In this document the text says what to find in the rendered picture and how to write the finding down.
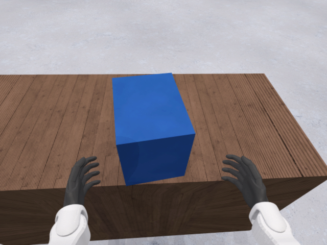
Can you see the left robot forearm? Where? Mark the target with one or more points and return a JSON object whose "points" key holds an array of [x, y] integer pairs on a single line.
{"points": [[71, 226]]}

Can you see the robot right hand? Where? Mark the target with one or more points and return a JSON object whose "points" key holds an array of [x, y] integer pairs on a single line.
{"points": [[249, 180]]}

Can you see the pedestal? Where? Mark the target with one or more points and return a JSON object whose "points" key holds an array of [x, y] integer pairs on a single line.
{"points": [[49, 122]]}

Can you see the right robot forearm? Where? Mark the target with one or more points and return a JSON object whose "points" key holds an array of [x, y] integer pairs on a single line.
{"points": [[269, 227]]}

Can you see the robot left hand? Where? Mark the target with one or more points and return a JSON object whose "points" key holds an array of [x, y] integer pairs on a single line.
{"points": [[76, 188]]}

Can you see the carton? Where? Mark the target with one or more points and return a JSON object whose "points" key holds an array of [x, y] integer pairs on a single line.
{"points": [[153, 131]]}

